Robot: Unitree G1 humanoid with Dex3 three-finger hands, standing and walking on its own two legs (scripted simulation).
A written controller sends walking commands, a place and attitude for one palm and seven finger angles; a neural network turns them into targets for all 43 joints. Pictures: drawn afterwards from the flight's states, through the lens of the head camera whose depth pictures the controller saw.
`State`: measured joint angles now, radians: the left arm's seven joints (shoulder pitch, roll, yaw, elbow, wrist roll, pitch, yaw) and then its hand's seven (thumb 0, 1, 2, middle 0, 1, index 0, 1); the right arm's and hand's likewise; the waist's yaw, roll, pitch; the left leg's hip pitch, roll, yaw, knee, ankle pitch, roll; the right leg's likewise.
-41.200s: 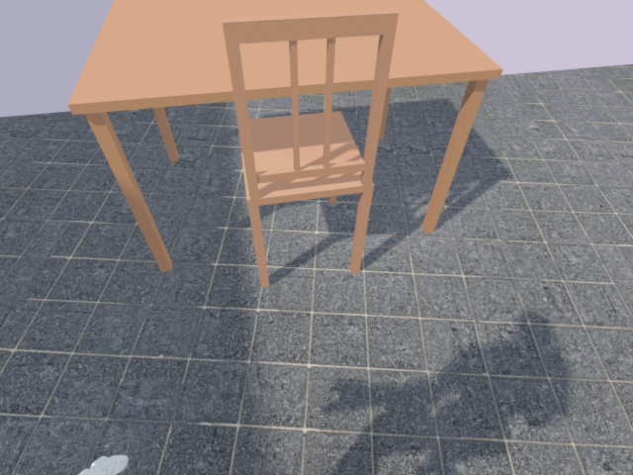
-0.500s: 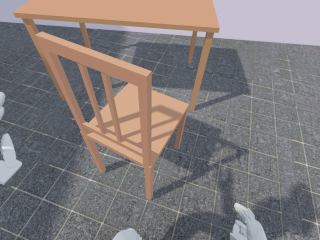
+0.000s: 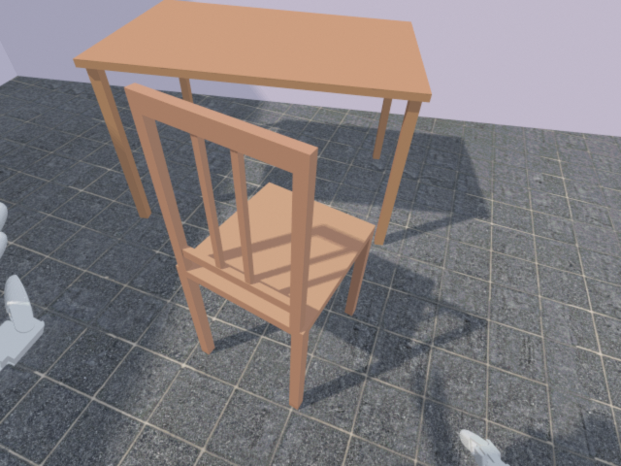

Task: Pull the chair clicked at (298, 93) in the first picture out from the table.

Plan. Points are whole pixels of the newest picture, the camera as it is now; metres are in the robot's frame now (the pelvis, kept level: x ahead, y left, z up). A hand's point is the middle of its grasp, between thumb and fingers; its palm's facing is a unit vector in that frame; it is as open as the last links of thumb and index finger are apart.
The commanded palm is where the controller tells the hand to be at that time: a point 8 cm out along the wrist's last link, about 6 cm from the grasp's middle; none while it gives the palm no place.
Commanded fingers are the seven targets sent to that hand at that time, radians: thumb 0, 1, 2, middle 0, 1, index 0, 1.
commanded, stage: stop stepping back and stand still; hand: left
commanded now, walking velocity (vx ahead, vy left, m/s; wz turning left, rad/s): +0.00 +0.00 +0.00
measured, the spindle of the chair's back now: (210, 209) +0.60 +0.24 -0.04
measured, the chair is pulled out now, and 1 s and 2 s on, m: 0.57 0.57 0.57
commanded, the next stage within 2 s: let the arm hang, fingers relaxed in 0.56 s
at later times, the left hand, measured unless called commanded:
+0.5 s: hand (66, 305) +0.23 +0.27 +0.15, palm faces +0.35 -0.82 -0.46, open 7.4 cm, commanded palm +0.17 +0.31 +0.18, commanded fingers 0.00 0.90 0.90 -0.20 -0.30 -0.20 -0.30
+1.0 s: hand out of the picture +0.05 +0.19 -0.17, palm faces +0.06 -0.98 -0.17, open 6.9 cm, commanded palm none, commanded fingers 0.00 0.90 0.90 -0.20 -0.30 -0.20 -0.30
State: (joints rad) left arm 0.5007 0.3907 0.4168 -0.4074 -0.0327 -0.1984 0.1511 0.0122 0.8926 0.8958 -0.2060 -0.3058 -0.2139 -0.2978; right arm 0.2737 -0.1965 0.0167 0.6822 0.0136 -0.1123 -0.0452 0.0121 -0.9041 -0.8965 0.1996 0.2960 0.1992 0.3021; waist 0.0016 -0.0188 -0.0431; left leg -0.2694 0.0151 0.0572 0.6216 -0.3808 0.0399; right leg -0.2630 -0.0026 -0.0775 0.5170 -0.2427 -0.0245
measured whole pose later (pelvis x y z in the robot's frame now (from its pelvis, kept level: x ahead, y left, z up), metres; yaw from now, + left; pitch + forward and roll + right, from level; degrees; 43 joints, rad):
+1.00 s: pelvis +0.01 +0.01 +0.00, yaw +2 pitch -1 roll +0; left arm 0.31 0.18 0.01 0.84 0.01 0.05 0.04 -0.02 1.01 0.89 -0.21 -0.30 -0.21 -0.30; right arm 0.28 -0.18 0.02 0.91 -0.02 0.01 0.01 0.01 -0.91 -0.90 0.20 0.30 0.20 0.30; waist 0.00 -0.06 0.05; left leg -0.22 -0.02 0.04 0.50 -0.27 0.05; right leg -0.23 -0.03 -0.07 0.49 -0.24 0.00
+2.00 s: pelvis +0.02 +0.01 +0.01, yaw +0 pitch -1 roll +0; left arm 0.29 0.14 -0.01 1.09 0.01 0.00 0.04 0.01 0.92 0.90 -0.20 -0.30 -0.20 -0.30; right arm 0.33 -0.12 0.00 1.10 -0.01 -0.01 -0.02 0.00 -0.91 -0.90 0.19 0.30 0.19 0.30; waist -0.01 0.00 0.06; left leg -0.15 -0.01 0.07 0.40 -0.24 0.03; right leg -0.18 -0.01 -0.04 0.42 -0.22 -0.01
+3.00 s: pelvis +0.02 +0.00 +0.01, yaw -1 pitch -1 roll +0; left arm 0.30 0.14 -0.01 1.08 0.01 0.00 0.04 0.01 0.92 0.90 -0.20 -0.30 -0.20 -0.30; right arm 0.33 -0.12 0.01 1.11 -0.01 -0.01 -0.02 0.00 -0.91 -0.90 0.19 0.30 0.19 0.30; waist -0.01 0.00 0.06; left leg -0.14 -0.01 0.08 0.38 -0.23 0.03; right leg -0.18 -0.01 -0.03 0.41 -0.22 -0.01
